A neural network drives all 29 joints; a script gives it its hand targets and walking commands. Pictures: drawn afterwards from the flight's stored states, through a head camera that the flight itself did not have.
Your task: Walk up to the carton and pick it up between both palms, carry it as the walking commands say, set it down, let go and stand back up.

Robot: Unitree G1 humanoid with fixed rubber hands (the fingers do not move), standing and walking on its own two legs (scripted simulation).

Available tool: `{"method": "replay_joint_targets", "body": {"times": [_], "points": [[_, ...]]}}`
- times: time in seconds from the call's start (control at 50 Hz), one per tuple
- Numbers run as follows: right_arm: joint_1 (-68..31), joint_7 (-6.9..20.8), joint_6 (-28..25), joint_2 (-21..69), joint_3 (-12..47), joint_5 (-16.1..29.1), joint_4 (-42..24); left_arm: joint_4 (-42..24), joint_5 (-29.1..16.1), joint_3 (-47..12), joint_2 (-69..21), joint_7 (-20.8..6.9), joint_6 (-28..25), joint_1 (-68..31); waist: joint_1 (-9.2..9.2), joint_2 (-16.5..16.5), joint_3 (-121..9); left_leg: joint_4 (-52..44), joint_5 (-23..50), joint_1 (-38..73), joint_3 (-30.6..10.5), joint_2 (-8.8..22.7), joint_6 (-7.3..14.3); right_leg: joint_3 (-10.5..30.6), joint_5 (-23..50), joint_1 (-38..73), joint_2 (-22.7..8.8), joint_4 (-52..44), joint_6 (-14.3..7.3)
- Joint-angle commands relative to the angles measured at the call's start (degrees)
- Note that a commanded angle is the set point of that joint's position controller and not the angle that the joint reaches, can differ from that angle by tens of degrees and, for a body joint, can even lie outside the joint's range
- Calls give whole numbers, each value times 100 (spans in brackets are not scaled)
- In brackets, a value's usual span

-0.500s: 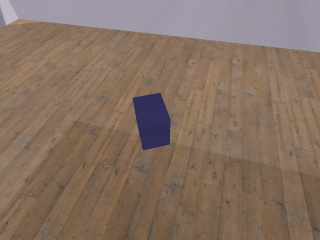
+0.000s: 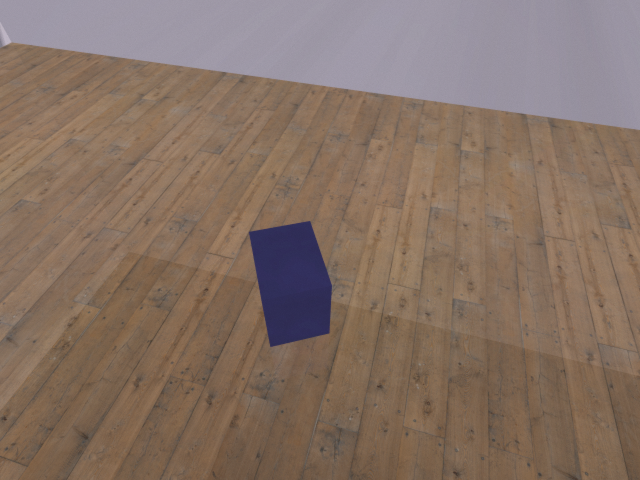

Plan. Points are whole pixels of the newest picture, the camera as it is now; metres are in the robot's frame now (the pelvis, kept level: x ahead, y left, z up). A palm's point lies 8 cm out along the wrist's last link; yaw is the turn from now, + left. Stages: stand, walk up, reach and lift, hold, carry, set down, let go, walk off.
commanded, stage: walk up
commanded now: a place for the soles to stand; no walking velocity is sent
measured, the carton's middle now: (290, 284) +0.83 +0.12 -0.62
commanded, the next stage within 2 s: none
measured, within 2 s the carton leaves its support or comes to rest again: neither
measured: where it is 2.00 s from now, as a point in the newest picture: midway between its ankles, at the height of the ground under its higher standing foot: (324, 469)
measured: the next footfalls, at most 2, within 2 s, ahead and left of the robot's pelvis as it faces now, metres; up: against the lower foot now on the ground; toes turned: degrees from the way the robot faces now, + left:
left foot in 0.18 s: +0.17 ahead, +0.14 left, +0.00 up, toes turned +2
right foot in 0.50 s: +0.25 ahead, -0.12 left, +0.00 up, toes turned -4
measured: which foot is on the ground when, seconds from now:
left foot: up 0.00-0.16, down 0.18-0.52, up 0.54-0.76, down 0.78-1.00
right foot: down 0.00-0.20, up 0.22-0.48, down 0.50-0.80, up 0.82-1.00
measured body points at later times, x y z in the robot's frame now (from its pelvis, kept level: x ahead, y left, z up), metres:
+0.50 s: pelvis +0.15 +0.01 +0.00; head +0.17 +0.02 +0.45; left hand +0.22 +0.33 -0.12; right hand +0.22 -0.31 -0.10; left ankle +0.13 +0.14 -0.73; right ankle +0.21 -0.12 -0.73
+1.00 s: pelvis +0.26 +0.04 +0.00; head +0.28 +0.07 +0.45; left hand +0.33 +0.35 -0.13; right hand +0.33 -0.28 -0.09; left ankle +0.31 +0.14 -0.73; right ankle +0.26 -0.11 -0.70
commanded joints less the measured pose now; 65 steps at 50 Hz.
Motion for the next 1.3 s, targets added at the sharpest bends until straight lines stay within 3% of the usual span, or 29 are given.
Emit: {"method": "replay_joint_targets", "body": {"times": [0.0,0.08,0.12,0.14,0.16,0.18,0.2,0.22,0.26,0.38,0.44,0.46,0.48,0.5,0.52,0.54,0.58,0.64,0.72,0.74,0.76,0.78,0.8,0.84,0.88,0.98,1.06,1.14,1.28], "points": [[-235,-91,-103,-931,-456,-70,-684,-456,-82,406,1689,148,-140,531,245,-991,-39,-469,-363,-1626,-358,156,21,1622,1741,1698,-1391,-1276,-1385],[-310,5,-75,-932,-529,-75,-681,-580,-49,402,1711,80,-108,346,284,-1055,-151,-1568,140,-751,33,54,-78,1114,816,1230,-1211,-1308,-1353],[272,-38,-94,-945,-555,-100,-489,-776,-83,389,1836,50,-38,-186,-97,-1171,-339,-2224,959,233,354,-91,-53,896,131,598,-1228,-1004,-1103],[700,-55,-126,-1039,-580,-80,-304,-803,-88,308,1676,26,-3,-287,-258,-572,-484,-2649,967,940,300,-195,-5,675,-82,296,-998,-316,-957],[1220,-137,-158,-1362,-707,-190,-141,-919,-106,210,1245,60,-21,-202,-586,400,-695,-2963,414,2038,-555,311,292,175,-147,-868,-579,1096,-696],[1400,-184,-195,-1899,-840,-244,-195,-977,-166,122,798,51,5,-223,-663,1517,-608,-4099,-682,2534,-3386,1812,709,-106,-1465,-2421,331,2425,-239],[1196,-214,-203,-2206,-887,-135,-389,-937,-83,214,1359,129,77,-503,-650,662,-459,-4061,-1414,1997,-3971,2142,1180,874,-1539,-2348,64,2987,-196],[777,-210,-213,-1953,-810,-43,-343,-628,-132,212,1420,124,76,-173,-259,147,237,-4135,-1378,1084,-3319,1871,1042,926,-851,-2148,-126,3085,-227],[234,-194,-131,-1565,-675,-123,-492,-540,-197,200,1373,88,55,126,21,539,473,-4158,-1143,752,-2278,1268,1015,540,-890,-1628,-244,2293,-167],[522,-125,-66,-1487,-704,-125,-454,-558,-31,164,1172,42,-43,-112,-336,1245,4,-3327,1619,1419,-1165,1237,1202,-103,-808,-1144,-230,560,-1],[-12,-103,17,-1390,-625,-32,-587,-367,-57,238,1120,100,-182,314,130,853,-669,-2344,1868,992,-772,978,799,-306,258,440,120,-828,-144],[3,-90,19,-1093,-530,6,-698,-303,-31,298,1299,170,-246,856,319,463,-1119,-1371,2274,637,-272,629,582,-75,574,1357,-27,-920,-237],[-91,-89,-23,-708,-343,-3,-956,-204,29,445,1737,223,-259,1168,489,-838,-1148,-118,1598,-744,-34,53,267,1550,-357,2151,-1011,-1411,-613],[-360,-133,4,-691,-346,3,-1070,-328,45,564,2337,271,-229,1172,663,-1501,-582,615,-820,-2354,-116,-577,82,3483,-1274,2309,-2154,-2014,-1252],[-474,-174,98,-1288,-594,-75,-999,-352,-24,563,2472,250,-217,1105,564,-526,-266,1136,-899,-2430,-1018,-178,96,3769,-2051,1917,-2490,-1948,-1521],[-277,-143,93,-1273,-541,-38,-790,-428,-96,483,2033,230,-220,717,386,-154,373,861,-114,-2334,-927,-1,80,2976,-1253,1551,-2092,-1784,-1504],[-29,-67,35,-1154,-567,-9,-696,-624,-112,401,1807,242,-189,266,139,-771,277,60,201,-1894,-452,284,-10,1645,-476,1206,-1579,-1700,-1378],[-186,34,-14,-1020,-552,-73,-682,-580,-101,416,1725,146,-177,475,310,-1144,65,-1028,106,-1310,-98,271,-102,1147,769,1151,-1498,-1480,-1418],[328,-119,-44,-787,-502,-53,-347,-759,-165,218,1562,159,-20,-208,-69,-1228,-481,-2439,1347,159,240,-134,-62,498,1634,840,-1197,-506,-991],[796,-174,-79,-962,-544,-105,-186,-835,-156,160,1324,174,41,-282,-277,-746,-746,-2700,1524,981,97,-171,-27,206,1310,215,-954,269,-820],[1074,-267,-87,-1430,-715,-187,-77,-840,-252,-12,842,175,72,-174,-478,753,-1039,-3563,1482,1772,-1464,896,209,-245,215,-539,-447,1436,-323],[870,-295,-91,-1824,-705,-198,-238,-793,-281,-51,748,227,201,-96,-360,1460,-679,-4084,315,1600,-3121,1744,746,48,-1772,-1421,239,1840,-91],[363,-303,-62,-1887,-715,-96,-348,-619,-185,126,1376,266,276,51,-180,540,-323,-3950,-785,907,-3010,1687,1175,420,-1754,-1111,-59,2114,-131],[207,-297,-22,-1711,-672,-143,-357,-510,-194,142,1309,218,294,22,1,368,81,-3968,-1150,233,-2564,1584,1214,424,-1650,-1102,-120,2288,-184],[-22,-322,-19,-1449,-602,-183,-420,-346,-134,131,1239,184,297,95,51,873,357,-3965,-635,157,-1899,1330,936,331,-1261,-1106,-294,1674,-195],[-272,-289,16,-1317,-486,-140,-538,-158,-59,131,1049,242,198,238,92,765,-514,-2834,1733,475,-1161,1130,855,-121,-589,240,-54,-249,-139],[-234,-311,48,-766,-288,5,-372,-307,0,130,1463,300,108,-711,-222,-189,-493,-2283,1126,311,-360,162,-24,1456,664,161,-1125,-1170,-605],[-313,-329,-17,-1026,-352,-63,-37,-127,-125,33,1268,244,166,-634,-83,-28,-800,-2887,1986,789,-884,615,125,460,806,567,-493,-392,-204],[-415,-365,39,-803,-235,-1,-12,-70,-156,-17,1255,295,144,-694,31,-337,-1000,-2595,2661,898,-456,455,98,668,1914,1026,-727,-515,-389]]}}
